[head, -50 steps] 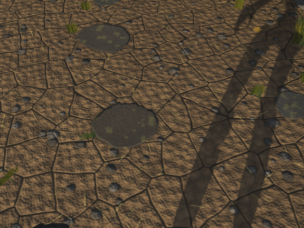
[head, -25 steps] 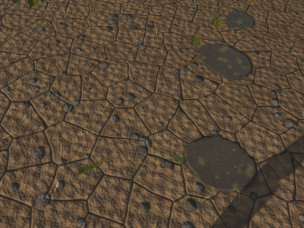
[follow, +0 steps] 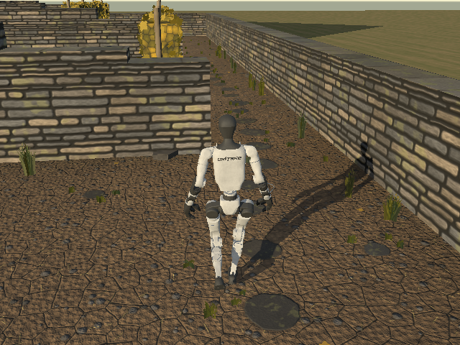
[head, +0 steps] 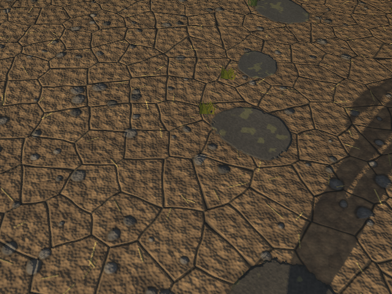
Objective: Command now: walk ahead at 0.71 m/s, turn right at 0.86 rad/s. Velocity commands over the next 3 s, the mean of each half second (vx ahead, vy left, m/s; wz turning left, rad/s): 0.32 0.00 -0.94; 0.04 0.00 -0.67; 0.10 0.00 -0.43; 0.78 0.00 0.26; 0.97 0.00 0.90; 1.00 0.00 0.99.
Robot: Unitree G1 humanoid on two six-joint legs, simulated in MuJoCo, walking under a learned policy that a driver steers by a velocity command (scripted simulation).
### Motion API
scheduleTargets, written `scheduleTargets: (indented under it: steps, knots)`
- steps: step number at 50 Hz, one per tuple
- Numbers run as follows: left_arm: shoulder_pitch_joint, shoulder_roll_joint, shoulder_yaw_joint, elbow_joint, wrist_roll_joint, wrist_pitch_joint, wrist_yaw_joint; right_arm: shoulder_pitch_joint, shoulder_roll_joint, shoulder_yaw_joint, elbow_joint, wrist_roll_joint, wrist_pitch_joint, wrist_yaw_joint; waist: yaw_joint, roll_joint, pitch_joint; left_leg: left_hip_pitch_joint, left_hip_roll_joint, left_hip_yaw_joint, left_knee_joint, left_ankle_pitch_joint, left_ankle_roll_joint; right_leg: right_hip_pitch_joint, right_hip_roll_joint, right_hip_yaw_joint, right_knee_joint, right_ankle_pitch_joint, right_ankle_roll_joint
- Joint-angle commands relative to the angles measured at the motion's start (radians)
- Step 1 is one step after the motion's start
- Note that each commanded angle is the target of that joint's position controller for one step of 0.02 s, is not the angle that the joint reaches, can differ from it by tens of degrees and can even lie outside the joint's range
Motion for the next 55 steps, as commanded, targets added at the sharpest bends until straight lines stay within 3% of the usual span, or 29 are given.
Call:
scheduleTargets:
  steps: [1, 2, 3, 5, 7, 10, 12, 13, 14, 15, 16, 17, 18, 19, 21, 23, 26, 33, 34, 35, 36, 37, 39, 40, 44, 50, 52, 54, 55]
  knots:
    - [0.112, 0.068, -0.001, -0.048, 0.015, -0.026, 0.004, -0.075, -0.027, 0.025, -0.261, 0.014, -0.103, 0.065, -0.118, 0.093, -0.054, -0.713, -0.026, -0.281, 0.221, -0.047, 0.085, 0.443, -0.32, 0.899, -0.484, -0.045, -0.279]
    - [-0.024, 0.093, 0.002, -0.095, 0.006, -0.034, 0.009, -0.057, -0.073, 0.007, -0.242, 0.008, -0.086, 0.062, -0.197, 0.231, 0.02, -0.623, 0.032, -0.282, 0.066, 0.043, 0.062, 0.238, -0.312, 0.862, -0.524, -0.08, -0.234]
    - [-0.103, 0.137, 0.012, -0.13, 0.009, -0.04, 0.016, -0.057, -0.102, 0.001, -0.236, 0.002, -0.062, 0.046, -0.224, 0.209, 0.056, -0.542, 0.053, -0.276, -0.016, 0.042, 0.015, 0.073, -0.302, 0.848, -0.529, 0.071, -0.233]
    - [-0.134, 0.126, 0.015, -0.153, 0.005, -0.045, 0.043, -0.14, -0.174, -0.023, -0.259, -0.028, -0.035, 0.009, -0.189, 0.249, 0.082, -0.372, 0.088, -0.24, -0.333, 0.104, -0.057, -0.121, -0.192, 0.647, -0.491, 0.377, -0.17]
    - [-0.078, 0.133, 0.031, -0.11, -0.018, -0.018, 0.082, -0.281, -0.065, 0.006, -0.299, -0.059, -0.021, -0.002, -0.108, 0.148, 0.018, -0.181, 0.019, -0.169, -0.689, 0.302, -0.081, -0.178, -0.038, 0.437, -0.405, 0.506, -0.082]
    - [0.023, 0.118, 0.041, -0.068, -0.036, 0.044, 0.105, -0.269, -0.058, -0.005, -0.301, -0.001, 0.015, -0.005, -0.059, -0.008, -0.149, -0.071, -0.09, -0.164, -0.926, 0.506, -0.115, 0.008, 0.011, 0.455, -0.265, 0.339, 0.035]
    - [-0.021, 0.066, 0.034, -0.094, -0.04, 0.062, 0.11, -0.214, -0.077, -0.024, -0.271, 0.007, 0.016, 0.0, -0.101, -0.052, -0.166, 0.014, -0.061, -0.203, -1.068, 0.61, -0.1, 0.061, 0.016, 0.486, -0.137, 0.216, 0.093]
    - [-0.04, 0.017, 0.021, -0.114, -0.032, 0.061, 0.106, -0.121, -0.098, -0.036, -0.234, -0.008, 0.013, 0.001, -0.134, -0.041, -0.21, 0.127, 0.018, -0.236, -1.098, 0.688, -0.062, 0.05, 0.042, 0.442, 0.021, 0.156, 0.138]
    - [0.006, -0.083, -0.009, -0.141, -0.001, 0.059, 0.101, -0.031, -0.137, -0.039, -0.226, -0.031, 0.017, -0.004, -0.126, 0.124, -0.331, 0.373, 0.274, -0.476, -1.03, 0.93, 0.047, -0.097, 0.101, 0.34, 0.297, -0.31, 0.179]
    - [0.153, -0.068, -0.018, -0.155, 0.009, 0.047, 0.087, -0.026, -0.154, -0.03, -0.252, -0.065, 0.026, 0.007, -0.046, 0.315, -0.399, 0.467, 0.471, -0.758, -1.016, 1.244, 0.191, -0.22, 0.106, 0.321, 0.537, -0.539, 0.222]
    - [0.256, 0.03, -0.004, -0.153, -0.004, 0.048, 0.071, -0.058, -0.179, -0.045, -0.251, -0.06, 0.038, 0.015, -0.003, 0.348, -0.455, 0.465, 0.574, -0.861, -0.982, 1.154, 0.304, -0.271, 0.003, 0.319, 0.745, -0.505, 0.263]
    - [0.159, 0.088, 0.007, -0.165, -0.036, 0.056, 0.066, -0.149, -0.182, -0.055, -0.24, -0.044, 0.044, 0.008, 0.004, 0.327, -0.387, 0.396, 0.533, -0.864, -1.07, 0.648, 0.325, -0.383, -0.071, 0.247, 0.82, -0.329, 0.277]
    - [0.041, 0.126, 0.02, -0.156, -0.035, 0.073, 0.078, -0.193, -0.098, -0.035, -0.261, -0.042, 0.058, -0.006, -0.042, 0.198, -0.28, 0.247, 0.414, -0.683, -1.123, 0.388, 0.257, -0.363, -0.123, 0.212, 0.761, -0.214, 0.279]
    - [-0.024, 0.137, 0.027, -0.171, -0.032, 0.095, 0.084, -0.233, -0.081, -0.02, -0.264, -0.043, 0.072, -0.013, -0.044, 0.149, -0.19, 0.091, 0.332, -0.543, -1.152, 0.349, 0.209, -0.304, -0.143, 0.191, 0.7, -0.143, 0.282]
    - [-0.083, 0.088, 0.014, -0.201, -0.015, 0.108, 0.082, -0.237, -0.118, -0.034, -0.225, -0.042, 0.083, -0.018, -0.047, 0.134, -0.113, -0.057, 0.246, -0.36, -1.182, 0.442, 0.186, -0.193, -0.144, 0.137, 0.548, -0.101, 0.272]
    - [-0.109, 0.041, -0.003, -0.219, -0.013, 0.098, 0.078, -0.188, -0.147, -0.049, -0.185, -0.046, 0.08, -0.018, -0.064, 0.173, -0.135, -0.025, 0.259, -0.293, -1.197, 0.533, 0.212, -0.161, -0.155, 0.111, 0.422, -0.098, 0.263]
    - [-0.14, 0.066, -0.005, -0.23, -0.01, 0.099, 0.067, -0.182, -0.176, -0.062, -0.165, -0.035, 0.081, -0.012, -0.072, 0.182, -0.183, 0.016, 0.342, -0.268, -1.206, 0.555, 0.244, -0.097, -0.193, 0.122, 0.281, -0.038, 0.244]
    - [-0.12, 0.125, 0.03, -0.218, -0.013, 0.132, 0.037, -0.192, -0.212, -0.081, -0.129, 0.001, 0.085, 0.007, -0.039, 0.193, -0.155, -0.065, 0.341, -0.07, -1.096, 0.315, 0.128, 0.213, -0.135, 0.028, -0.144, 0.068, 0.147]
    - [-0.064, 0.149, 0.043, -0.199, -0.011, 0.131, 0.045, -0.141, -0.176, -0.072, -0.108, -0.001, 0.091, 0.009, -0.029, 0.118, -0.149, -0.177, 0.294, -0.021, -0.974, 0.223, 0.066, 0.352, -0.131, 0.085, -0.238, 0.104, 0.103]
    - [-0.015, 0.262, 0.068, -0.207, -0.008, 0.122, 0.063, -0.103, -0.12, -0.054, -0.12, -0.032, 0.101, 0.016, -0.048, -0.205, -0.11, -0.457, 0.156, 0.094, -0.623, -0.084, -0.048, 0.497, -0.379, 0.454, -0.364, 0.371, -0.015]
    - [-0.062, 0.313, 0.067, -0.242, 0.035, 0.099, 0.062, -0.192, -0.13, -0.055, -0.181, -0.043, 0.094, 0.006, -0.027, -0.271, -0.142, -0.61, 0.059, -0.072, -0.422, -0.189, -0.066, 0.409, -0.511, 0.665, -0.4, 0.414, -0.181]
    - [-0.092, 0.253, 0.051, -0.246, 0.047, 0.078, 0.058, -0.246, -0.177, -0.066, -0.183, -0.024, 0.093, -0.001, -0.007, -0.148, -0.139, -0.592, 0.082, -0.143, -0.337, -0.111, -0.047, 0.366, -0.465, 0.575, -0.421, 0.364, -0.155]
    - [-0.192, 0.171, 0.022, -0.246, 0.017, 0.063, 0.065, -0.184, -0.179, -0.073, -0.136, -0.022, 0.104, -0.017, -0.068, -0.065, -0.132, -0.551, 0.108, -0.153, -0.346, 0.049, -0.038, 0.318, -0.375, 0.432, -0.391, 0.323, -0.046]
    - [-0.227, 0.15, 0.011, -0.248, 0.01, 0.065, 0.07, -0.157, -0.176, -0.073, -0.124, -0.034, 0.109, -0.019, -0.083, -0.079, -0.14, -0.503, 0.1, -0.139, -0.328, 0.1, -0.054, 0.282, -0.351, 0.387, -0.376, 0.389, -0.034]
    - [-0.229, 0.114, -0.012, -0.234, 0.025, 0.067, 0.081, -0.139, -0.13, -0.053, -0.119, -0.017, 0.112, -0.004, -0.087, -0.07, -0.158, -0.393, 0.084, -0.123, -0.424, 0.174, -0.074, 0.26, -0.302, 0.322, -0.355, 0.448, -0.033]
    - [-0.196, 0.117, -0.015, -0.198, 0.023, 0.076, 0.068, -0.167, -0.112, -0.03, -0.137, -0.009, 0.111, 0.021, -0.041, -0.11, -0.126, -0.207, 0.077, -0.113, -0.739, 0.091, -0.048, 0.227, -0.327, 0.405, -0.322, 0.353, -0.055]
    - [-0.218, 0.091, -0.027, -0.187, 0.01, 0.075, 0.064, -0.127, -0.094, -0.025, -0.124, -0.01, 0.105, 0.027, -0.078, -0.093, -0.109, -0.099, 0.066, -0.097, -0.936, 0.196, -0.026, 0.194, -0.3, 0.412, -0.291, 0.327, -0.026]
    - [-0.165, 0.037, -0.043, -0.167, 0.019, 0.064, 0.066, -0.09, -0.13, -0.024, -0.122, -0.043, 0.095, 0.028, -0.074, 0.015, -0.124, 0.079, 0.163, -0.206, -1.093, 0.526, 0.02, 0.116, -0.206, 0.37, -0.222, 0.152, 0.084]
    - [-0.091, 0.031, -0.04, -0.158, 0.03, 0.054, 0.061, -0.127, -0.197, -0.035, -0.128, -0.052, 0.093, 0.024, 0.005, 0.194, -0.119, 0.063, 0.263, -0.287, -1.065, 0.615, 0.095, 0.08, -0.107, 0.259, -0.172, -0.005, 0.143]
Next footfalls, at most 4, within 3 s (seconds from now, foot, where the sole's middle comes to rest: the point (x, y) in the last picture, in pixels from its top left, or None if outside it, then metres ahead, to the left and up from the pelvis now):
0.28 left None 0.43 0.15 -0.74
0.68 right None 0.22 -0.03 -0.74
1.08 left None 0.40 0.13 -0.74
1.52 right None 0.16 0.00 -0.74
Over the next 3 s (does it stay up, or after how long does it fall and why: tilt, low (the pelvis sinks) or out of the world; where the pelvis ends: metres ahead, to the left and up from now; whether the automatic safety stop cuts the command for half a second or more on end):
stays up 0.90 -0.70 0.03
